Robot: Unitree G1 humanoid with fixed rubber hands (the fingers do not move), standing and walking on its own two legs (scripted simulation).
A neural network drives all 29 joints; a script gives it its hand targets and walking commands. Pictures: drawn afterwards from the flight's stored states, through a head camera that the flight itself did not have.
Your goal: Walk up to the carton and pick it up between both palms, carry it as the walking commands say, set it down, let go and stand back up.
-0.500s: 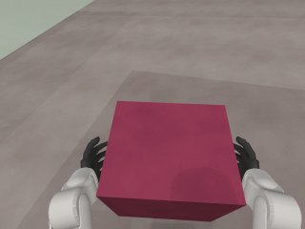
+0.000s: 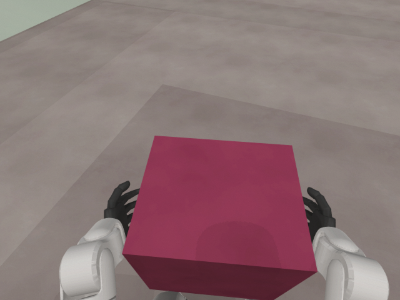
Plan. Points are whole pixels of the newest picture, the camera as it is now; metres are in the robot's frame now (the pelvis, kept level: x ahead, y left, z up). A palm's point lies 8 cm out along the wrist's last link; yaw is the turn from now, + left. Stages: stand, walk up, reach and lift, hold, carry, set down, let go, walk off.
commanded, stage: carry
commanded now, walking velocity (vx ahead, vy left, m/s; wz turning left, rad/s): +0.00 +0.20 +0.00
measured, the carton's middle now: (216, 222) +0.26 +0.00 +0.02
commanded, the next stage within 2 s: none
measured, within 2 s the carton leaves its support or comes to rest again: neither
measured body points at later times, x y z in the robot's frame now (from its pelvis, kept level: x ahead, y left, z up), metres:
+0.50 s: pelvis -0.11 +0.07 +0.02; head -0.10 +0.05 +0.47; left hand +0.15 +0.24 +0.10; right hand +0.15 -0.11 +0.09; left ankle -0.15 +0.21 -0.71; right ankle -0.03 -0.07 -0.71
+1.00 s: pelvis -0.14 +0.10 +0.01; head -0.15 +0.08 +0.46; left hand +0.11 +0.28 +0.08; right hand +0.11 -0.07 +0.06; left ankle -0.15 +0.21 -0.71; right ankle -0.04 -0.06 -0.71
